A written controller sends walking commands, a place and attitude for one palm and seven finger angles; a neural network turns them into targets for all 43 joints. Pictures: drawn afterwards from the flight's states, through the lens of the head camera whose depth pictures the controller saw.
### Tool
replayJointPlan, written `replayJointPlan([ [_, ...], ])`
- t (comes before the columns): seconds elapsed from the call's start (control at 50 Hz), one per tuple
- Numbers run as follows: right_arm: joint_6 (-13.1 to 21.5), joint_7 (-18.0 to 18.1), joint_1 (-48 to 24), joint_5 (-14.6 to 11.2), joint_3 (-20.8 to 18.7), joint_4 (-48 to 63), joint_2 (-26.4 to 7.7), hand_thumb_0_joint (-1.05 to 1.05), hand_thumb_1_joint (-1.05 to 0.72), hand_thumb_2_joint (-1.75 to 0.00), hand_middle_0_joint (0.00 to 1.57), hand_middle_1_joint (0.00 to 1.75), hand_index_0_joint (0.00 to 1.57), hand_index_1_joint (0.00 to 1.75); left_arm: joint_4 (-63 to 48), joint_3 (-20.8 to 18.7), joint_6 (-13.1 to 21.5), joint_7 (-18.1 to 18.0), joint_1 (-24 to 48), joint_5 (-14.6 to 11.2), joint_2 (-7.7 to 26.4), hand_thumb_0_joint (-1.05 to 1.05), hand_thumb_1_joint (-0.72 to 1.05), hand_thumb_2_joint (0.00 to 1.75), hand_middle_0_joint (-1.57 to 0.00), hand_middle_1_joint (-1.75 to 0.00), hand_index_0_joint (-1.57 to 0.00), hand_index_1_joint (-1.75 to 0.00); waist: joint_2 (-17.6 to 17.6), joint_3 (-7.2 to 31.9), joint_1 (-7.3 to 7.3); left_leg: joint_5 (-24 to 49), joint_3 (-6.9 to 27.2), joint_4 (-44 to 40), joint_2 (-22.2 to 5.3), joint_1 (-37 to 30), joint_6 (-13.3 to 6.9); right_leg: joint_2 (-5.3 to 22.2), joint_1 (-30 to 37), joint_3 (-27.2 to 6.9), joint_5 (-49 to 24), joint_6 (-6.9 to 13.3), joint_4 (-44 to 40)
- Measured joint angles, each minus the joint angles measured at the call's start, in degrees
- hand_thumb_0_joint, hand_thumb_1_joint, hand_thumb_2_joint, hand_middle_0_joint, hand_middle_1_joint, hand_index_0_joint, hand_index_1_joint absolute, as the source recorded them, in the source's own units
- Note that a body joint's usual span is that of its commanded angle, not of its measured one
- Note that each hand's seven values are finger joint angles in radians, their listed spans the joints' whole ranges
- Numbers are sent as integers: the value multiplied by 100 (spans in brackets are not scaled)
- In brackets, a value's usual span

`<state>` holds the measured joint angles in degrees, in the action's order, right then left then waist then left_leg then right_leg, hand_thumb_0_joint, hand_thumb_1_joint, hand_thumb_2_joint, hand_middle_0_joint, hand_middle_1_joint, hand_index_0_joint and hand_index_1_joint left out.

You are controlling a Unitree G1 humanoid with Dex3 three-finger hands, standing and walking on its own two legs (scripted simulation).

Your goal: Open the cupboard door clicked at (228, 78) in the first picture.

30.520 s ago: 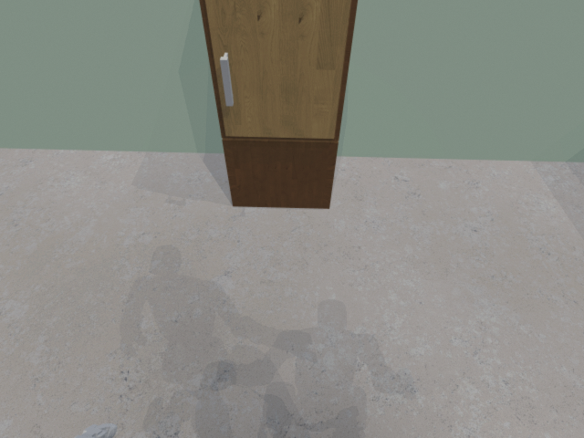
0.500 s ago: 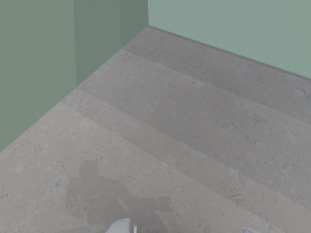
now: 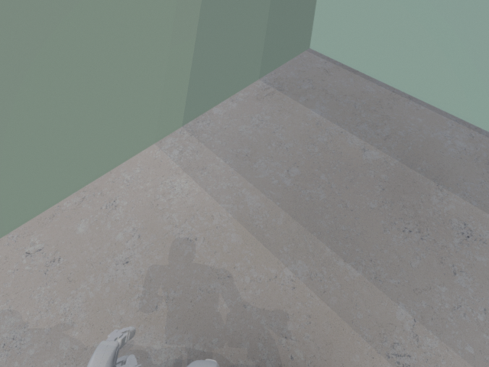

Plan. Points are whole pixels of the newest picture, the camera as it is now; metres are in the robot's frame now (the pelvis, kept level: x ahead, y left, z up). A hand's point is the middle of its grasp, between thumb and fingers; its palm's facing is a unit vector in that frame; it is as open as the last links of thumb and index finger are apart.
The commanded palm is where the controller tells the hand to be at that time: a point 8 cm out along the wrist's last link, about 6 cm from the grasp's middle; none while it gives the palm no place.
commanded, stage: turn to face it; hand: left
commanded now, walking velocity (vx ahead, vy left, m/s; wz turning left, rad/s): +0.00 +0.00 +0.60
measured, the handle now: out of the picture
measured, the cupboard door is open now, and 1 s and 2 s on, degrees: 44 44 44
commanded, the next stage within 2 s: none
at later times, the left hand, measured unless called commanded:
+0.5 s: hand out of the picture -0.04 +0.22 -0.17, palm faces +0.37 -0.89 -0.27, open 7.4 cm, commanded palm none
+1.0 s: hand out of the picture -0.02 +0.15 -0.14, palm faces +0.60 -0.76 -0.25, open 7.4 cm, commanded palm none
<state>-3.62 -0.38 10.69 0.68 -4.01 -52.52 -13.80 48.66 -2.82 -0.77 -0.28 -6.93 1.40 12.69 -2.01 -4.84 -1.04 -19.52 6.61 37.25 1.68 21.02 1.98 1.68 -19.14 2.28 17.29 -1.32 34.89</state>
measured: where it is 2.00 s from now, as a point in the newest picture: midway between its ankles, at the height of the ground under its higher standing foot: outside the picture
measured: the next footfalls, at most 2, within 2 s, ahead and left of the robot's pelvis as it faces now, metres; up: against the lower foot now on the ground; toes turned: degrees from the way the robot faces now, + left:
left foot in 0.42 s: -0.02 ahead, +0.11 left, +0.00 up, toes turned +23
right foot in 0.76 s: +0.11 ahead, -0.12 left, +0.00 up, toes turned +26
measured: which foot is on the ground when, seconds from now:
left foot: up 0.00-0.40, down 0.42-0.76, up 0.78-1.00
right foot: down 0.00-0.42, up 0.44-0.74, down 0.76-1.00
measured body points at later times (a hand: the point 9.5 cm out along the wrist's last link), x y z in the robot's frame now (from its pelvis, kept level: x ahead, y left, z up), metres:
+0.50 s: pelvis -0.01 -0.01 +0.00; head +0.04 +0.03 +0.44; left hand -0.06 +0.26 -0.15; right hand +0.19 -0.21 -0.13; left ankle -0.06 +0.10 -0.73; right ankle +0.01 -0.13 -0.68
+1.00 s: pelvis +0.03 -0.05 +0.02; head +0.09 -0.03 +0.46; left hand -0.05 +0.19 -0.12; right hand +0.26 -0.21 -0.14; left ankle -0.08 +0.05 -0.65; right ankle +0.07 -0.13 -0.73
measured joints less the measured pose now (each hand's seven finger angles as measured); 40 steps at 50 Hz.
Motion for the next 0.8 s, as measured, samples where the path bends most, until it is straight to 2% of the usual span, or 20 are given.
replayJointPlan([
  [0.04, -70, 1, -2, 7, -75, -66, -89, 1, -90, -90, 20, 30, 20, 30, -9, 71, 48, -33, 5, 15, -128, 0, 91, 90, -20, -30, -20, -30, -89, -70, -63, -747, -122, 1284, 62, 417, -1, 73, 54, 185, 62, 230, 99],
  [0.1, -160, -48, -10, 24, -132, -159, -162, 1, -90, -90, 20, 30, 20, 30, 17, 127, 18, -72, -93, 6, -277, 0, 91, 90, -20, -30, -20, -30, -99, -96, -129, -585, -443, 2813, -34, 848, 75, 189, 291, 418, 32, 291, -143],
  [0.14, -184, -81, 4, 24, -133, -188, -144, 1, -90, -90, 20, 30, 20, 30, 60, 139, -2, -89, -162, 7, -330, 0, 91, 90, -20, -30, -20, -30, -32, -77, -171, -402, -601, 3055, -152, 901, 139, 263, 423, 577, -41, 302, -345],
  [0.22, -209, -112, 13, 14, -105, -232, -61, 1, -91, -90, 19, 30, 19, 29, 134, 150, 21, -88, -273, 15, -382, 0, 90, 90, -20, -30, -20, -30, 135, -65, -142, -457, -784, 2439, -310, 647, 218, 405, 581, 905, -106, 321, -576],
  [0.34, -164, -110, -201, -16, -27, -205, 54, 1, -91, -90, 19, 30, 19, 29, 226, 42, 47, -78, -415, 55, -221, 0, 91, 90, -21, -30, -21, -30, 323, -129, 74, -738, -1064, 989, -353, 55, 144, 626, 542, 1368, 43, 265, -373],
  [0.4, -63, -118, -303, -20, 11, -55, 82, 1, -91, -90, 19, 30, 19, 29, 316, -42, -5, -52, -540, 39, -55, 0, 91, 90, -21, -30, -21, -30, 414, -100, 127, -206, -1214, -66, -297, -396, 36, 797, 386, 1565, 276, 162, 56],
  [0.42, -5, -127, -306, -6, 15, 19, 54, 1, -90, -90, 19, 30, 19, 29, 329, -71, -44, -36, -609, 17, -9, 0, 91, 90, -21, -30, -21, -30, 377, -34, 123, 204, -1137, -370, -310, -481, -130, 827, 237, 1589, 401, 88, 353],
  [0.44, 46, -112, -348, 11, 14, 54, 79, 1, -90, -90, 19, 30, 19, 29, 369, -99, -114, -34, -611, 5, 73, 0, 91, 90, -20, -30, -20, -30, 440, -38, 126, 219, -1099, -248, -254, -388, -244, 844, 33, 1364, 843, -31, 799],
  [0.48, 121, -63, -376, 37, 51, 107, 127, 1, -90, -90, 20, 30, 20, 30, 466, -145, -272, -54, -557, 18, 205, 0, 91, 90, -20, -30, -20, -30, 502, -55, 145, 23, -1011, -89, -199, -303, -322, 682, -415, 754, 1335, -168, 1797],
  [0.52, 150, 3, -337, 50, 80, 128, 142, 1, -90, -90, 20, 30, 20, 30, 533, -176, -332, -46, -480, 15, 268, 1, 91, 90, -20, -30, -20, -30, 468, -32, 152, 28, -880, -228, -173, -331, -307, 523, -759, 362, 1186, -252, 2485],
  [0.56, 158, 43, -299, 52, 109, 107, 139, 1, -90, -90, 20, 30, 20, 30, 518, -184, -321, -19, -412, 9, 296, 1, 91, 90, -20, -30, -20, -30, 424, -28, 172, 181, -763, -478, -146, -416, -258, 439, -949, 124, 914, -310, 2749],
  [0.6, 162, 54, -261, 51, 130, 75, 121, 1, -90, -90, 20, 30, 20, 30, 456, -174, -290, -3, -347, -4, 293, 1, 91, 90, -20, -30, -20, -30, 361, -36, 186, 311, -644, -682, -131, -489, -256, 380, -988, -5, 779, -347, 2638],
  [0.66, 139, 44, -208, 60, 125, 39, 89, 1, -90, -90, 20, 30, 20, 30, 345, -140, -253, 4, -243, -24, 251, 1, 91, 90, -20, -30, -20, -30, 245, -51, 152, 401, -440, -808, -128, -516, -201, 281, -827, -75, 778, -362, 2020],
  [0.72, 78, 33, -172, 61, 84, 11, 45, 1, -90, -90, 20, 30, 20, 30, 228, -98, -188, 15, -149, -44, 178, 1, 91, 90, -20, -30, -20, -30, 120, -66, 87, 365, -212, -695, -120, -433, -97, 126, -440, -47, 668, -334, 1055],
  [0.76, 31, 30, -125, 33, 40, 4, 13, 1, -90, -90, 20, 30, 20, 30, 130, -60, -95, 25, -151, -46, 138, 1, 91, 90, -20, -30, -20, -30, 79, -34, 63, 244, -74, -442, -63, -296, -5, 58, -11, 31, 160, -291, 110],
  [0.78, 8, 25, -129, 6, 7, -10, -24, 1, -90, -90, 20, 30, 20, 30, 109, -51, -26, 9, -148, -18, 89, 0, 91, 90, -20, -30, -20, -30, 30, -38, 67, 46, -53, -122, -52, -159, -7, 41, 49, 95, 54, -39, -17],
  [0.8, -22, 22, -147, -4, -37, -25, -73, 1, -90, -90, 20, 30, 20, 30, 99, -16, 10, -7, -134, 3, 20, 0, 91, 90, -20, -30, -20, -30, -41, -78, 38, -410, -58, 431, -21, 30, -10, 58, 60, 196, 104, 129, 62],
])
